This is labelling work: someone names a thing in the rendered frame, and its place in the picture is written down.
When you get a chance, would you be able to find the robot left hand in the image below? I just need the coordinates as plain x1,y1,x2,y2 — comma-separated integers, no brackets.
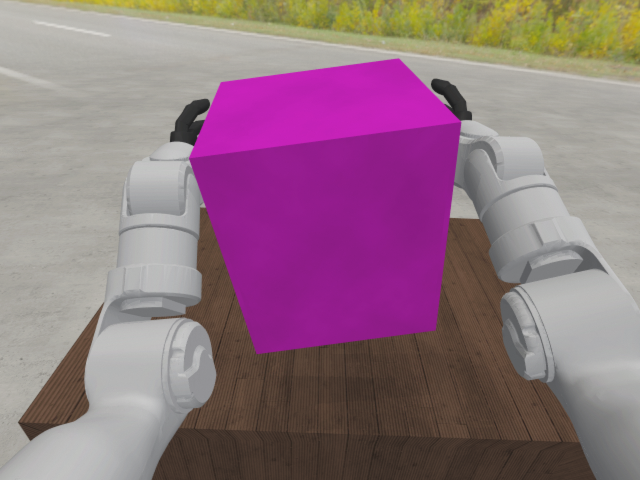
170,99,210,146

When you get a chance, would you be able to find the right robot forearm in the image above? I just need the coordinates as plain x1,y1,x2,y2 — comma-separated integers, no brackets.
454,120,640,323

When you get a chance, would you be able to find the carton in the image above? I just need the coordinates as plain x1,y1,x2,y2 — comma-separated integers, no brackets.
189,58,461,354

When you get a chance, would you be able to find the robot right hand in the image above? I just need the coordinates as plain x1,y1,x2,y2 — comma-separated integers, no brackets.
431,79,472,121

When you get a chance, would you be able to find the pedestal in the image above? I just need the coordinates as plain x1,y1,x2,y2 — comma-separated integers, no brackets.
18,207,596,480

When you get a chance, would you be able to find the left robot upper arm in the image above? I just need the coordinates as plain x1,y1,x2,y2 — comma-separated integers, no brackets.
0,318,216,480

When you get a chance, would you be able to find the left robot forearm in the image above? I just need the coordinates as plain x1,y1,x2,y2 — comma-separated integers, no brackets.
84,142,204,401

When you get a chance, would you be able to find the right robot upper arm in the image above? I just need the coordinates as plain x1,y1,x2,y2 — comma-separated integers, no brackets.
500,269,640,480

